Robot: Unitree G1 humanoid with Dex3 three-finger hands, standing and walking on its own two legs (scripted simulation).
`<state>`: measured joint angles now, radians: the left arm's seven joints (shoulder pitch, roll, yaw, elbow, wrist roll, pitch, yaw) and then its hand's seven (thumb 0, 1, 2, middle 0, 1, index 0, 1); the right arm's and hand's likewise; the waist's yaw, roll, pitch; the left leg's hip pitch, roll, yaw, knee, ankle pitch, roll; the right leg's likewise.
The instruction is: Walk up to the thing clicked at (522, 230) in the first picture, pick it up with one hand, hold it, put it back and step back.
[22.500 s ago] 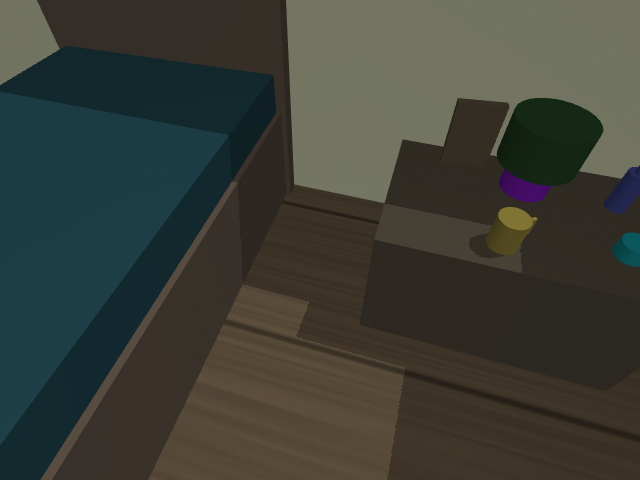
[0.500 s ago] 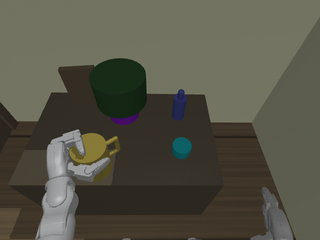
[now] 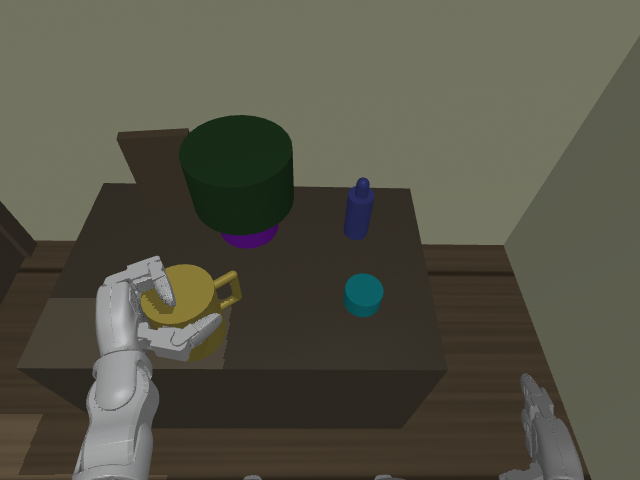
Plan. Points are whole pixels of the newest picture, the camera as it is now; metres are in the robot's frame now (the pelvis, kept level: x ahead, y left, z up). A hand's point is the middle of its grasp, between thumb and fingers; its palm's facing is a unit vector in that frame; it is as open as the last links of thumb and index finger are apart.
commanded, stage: hold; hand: left
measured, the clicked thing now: (199, 306) +0.34 +0.16 +0.02
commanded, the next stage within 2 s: crouch in 0.86 s
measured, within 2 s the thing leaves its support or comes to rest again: neither
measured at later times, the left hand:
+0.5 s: hand (178, 302) +0.32 +0.17 +0.05, palm faces +0.22 -0.97 +0.00, open 7.0 cm
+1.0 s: hand (180, 303) +0.32 +0.17 +0.05, palm faces +0.23 -0.97 -0.01, open 6.9 cm
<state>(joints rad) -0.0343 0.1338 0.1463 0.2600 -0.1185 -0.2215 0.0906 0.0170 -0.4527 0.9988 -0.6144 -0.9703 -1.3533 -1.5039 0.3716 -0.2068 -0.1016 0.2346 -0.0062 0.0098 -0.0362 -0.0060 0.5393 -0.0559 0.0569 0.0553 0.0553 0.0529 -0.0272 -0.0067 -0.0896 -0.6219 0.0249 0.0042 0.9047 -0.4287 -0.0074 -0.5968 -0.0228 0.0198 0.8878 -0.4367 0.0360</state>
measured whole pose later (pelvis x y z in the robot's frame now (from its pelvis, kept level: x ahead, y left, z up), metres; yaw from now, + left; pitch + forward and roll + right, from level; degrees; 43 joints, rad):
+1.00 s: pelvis +0.00 -0.01 +0.00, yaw +0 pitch +9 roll +0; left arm -0.01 0.13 0.15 0.25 -0.13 -0.23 0.08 0.02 -0.46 1.00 -0.62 -0.97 -1.33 -1.49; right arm 0.38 -0.21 -0.10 0.23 -0.01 0.02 -0.03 -0.01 0.55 -0.05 0.06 0.06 0.06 0.05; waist -0.03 0.00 -0.10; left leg -0.63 0.03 0.00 0.91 -0.43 -0.01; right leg -0.61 -0.02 0.02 0.90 -0.45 0.03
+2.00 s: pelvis -0.02 +0.00 -0.07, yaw +0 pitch +23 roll -3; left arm -0.52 0.36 0.40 0.99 -0.07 -0.59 0.02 0.02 -0.44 0.99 -0.61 -0.97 -1.38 -1.47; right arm 0.39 -0.25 -0.07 -0.05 -0.07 0.03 0.06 -0.01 0.55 -0.05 0.06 0.06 0.06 0.05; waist -0.19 -0.03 -0.15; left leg -1.16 0.04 -0.05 1.29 -0.54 -0.02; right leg -1.10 0.00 -0.02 1.24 -0.54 0.03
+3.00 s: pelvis -0.03 +0.00 -0.12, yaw -2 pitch +30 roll -5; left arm -0.57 0.48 0.50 1.09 -0.03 -0.66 0.04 0.01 -0.44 0.98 -0.61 -0.97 -1.32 -1.45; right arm 0.42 -0.29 -0.09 -0.25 -0.07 0.01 0.09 0.00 0.52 -0.06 0.06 0.06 0.06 0.05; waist -0.30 -0.03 -0.19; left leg -1.44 0.05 -0.09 1.51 -0.60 -0.02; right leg -1.37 0.01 -0.04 1.44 -0.60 0.03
